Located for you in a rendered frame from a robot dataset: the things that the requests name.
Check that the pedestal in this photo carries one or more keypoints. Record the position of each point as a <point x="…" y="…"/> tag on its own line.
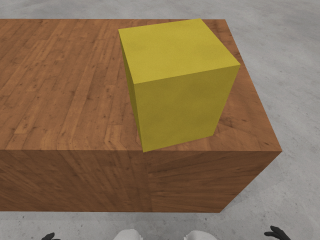
<point x="69" y="140"/>

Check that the robot thigh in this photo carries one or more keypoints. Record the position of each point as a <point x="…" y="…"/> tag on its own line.
<point x="199" y="235"/>
<point x="128" y="234"/>

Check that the robot right thigh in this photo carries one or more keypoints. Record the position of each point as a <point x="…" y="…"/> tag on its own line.
<point x="199" y="235"/>

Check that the right robot hand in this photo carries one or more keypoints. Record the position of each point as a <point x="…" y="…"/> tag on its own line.
<point x="277" y="233"/>

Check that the robot left thigh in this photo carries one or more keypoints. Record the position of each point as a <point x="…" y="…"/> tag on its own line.
<point x="128" y="234"/>

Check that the carton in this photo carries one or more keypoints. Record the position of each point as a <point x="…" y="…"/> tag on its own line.
<point x="179" y="76"/>

